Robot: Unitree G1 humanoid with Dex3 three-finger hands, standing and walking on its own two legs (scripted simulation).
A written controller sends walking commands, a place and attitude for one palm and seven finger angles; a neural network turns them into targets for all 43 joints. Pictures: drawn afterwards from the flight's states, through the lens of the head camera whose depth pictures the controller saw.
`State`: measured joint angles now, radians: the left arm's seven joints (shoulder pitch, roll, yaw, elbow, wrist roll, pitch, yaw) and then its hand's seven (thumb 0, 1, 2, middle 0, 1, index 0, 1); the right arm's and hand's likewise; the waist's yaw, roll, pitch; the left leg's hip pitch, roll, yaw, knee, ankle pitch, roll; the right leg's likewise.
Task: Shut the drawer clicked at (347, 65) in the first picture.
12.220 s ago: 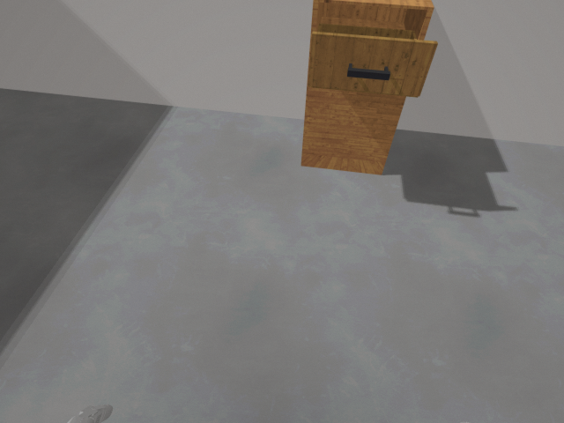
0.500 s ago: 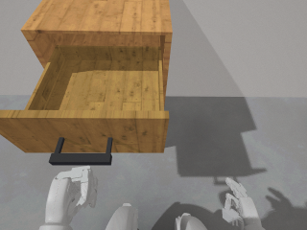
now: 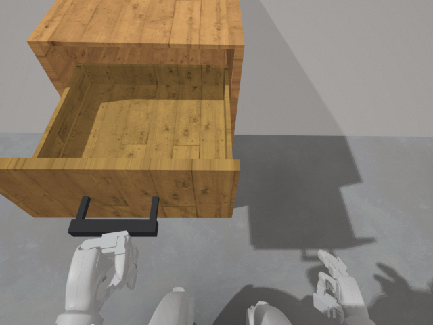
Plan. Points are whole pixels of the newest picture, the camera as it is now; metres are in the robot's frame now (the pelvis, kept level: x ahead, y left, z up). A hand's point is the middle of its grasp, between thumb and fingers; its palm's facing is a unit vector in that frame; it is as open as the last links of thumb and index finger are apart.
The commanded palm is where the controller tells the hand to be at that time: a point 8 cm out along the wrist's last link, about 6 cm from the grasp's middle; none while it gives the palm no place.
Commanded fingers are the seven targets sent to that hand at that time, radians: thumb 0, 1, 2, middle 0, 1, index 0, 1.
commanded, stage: push the drawer shut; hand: left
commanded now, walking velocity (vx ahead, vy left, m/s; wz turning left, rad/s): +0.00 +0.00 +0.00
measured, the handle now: (117, 215) +0.29 +0.19 +0.05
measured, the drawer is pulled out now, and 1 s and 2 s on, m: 0.30 0.20 0.07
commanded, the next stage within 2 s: none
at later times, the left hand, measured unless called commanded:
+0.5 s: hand (136, 236) +0.26 +0.15 +0.05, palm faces +0.02 -1.00 -0.03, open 3.0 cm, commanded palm +0.25 +0.20 +0.06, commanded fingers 0.00 0.90 0.90 -1.40 -1.60 -1.40 -1.60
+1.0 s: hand (142, 202) +0.32 +0.15 +0.05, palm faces +0.03 -1.00 -0.04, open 3.0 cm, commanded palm +0.31 +0.20 +0.06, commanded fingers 0.00 0.90 0.90 -1.40 -1.60 -1.40 -1.60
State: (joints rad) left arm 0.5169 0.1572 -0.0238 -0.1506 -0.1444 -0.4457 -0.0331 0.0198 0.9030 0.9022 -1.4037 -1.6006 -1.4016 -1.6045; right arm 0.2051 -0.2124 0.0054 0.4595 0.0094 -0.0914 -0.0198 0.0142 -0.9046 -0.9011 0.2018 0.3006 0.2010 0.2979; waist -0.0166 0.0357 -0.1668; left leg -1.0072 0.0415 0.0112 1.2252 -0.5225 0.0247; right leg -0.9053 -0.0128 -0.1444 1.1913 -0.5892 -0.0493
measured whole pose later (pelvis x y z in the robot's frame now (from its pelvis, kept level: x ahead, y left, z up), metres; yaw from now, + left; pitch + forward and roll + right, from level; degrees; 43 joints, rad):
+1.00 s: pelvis -0.01 +0.01 +0.01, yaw +0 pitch +17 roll -2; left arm -0.07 0.18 0.04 0.32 -0.14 -0.41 0.00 -0.01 0.84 0.94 -1.40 -1.60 -1.40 -1.60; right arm 0.20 -0.24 0.02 0.57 0.01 -0.06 -0.01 0.01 -0.90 -0.90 0.20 0.30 0.20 0.30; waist -0.03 0.03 -0.13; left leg -0.98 0.03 0.03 1.15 -0.46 0.04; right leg -0.89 -0.02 -0.13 1.13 -0.53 -0.03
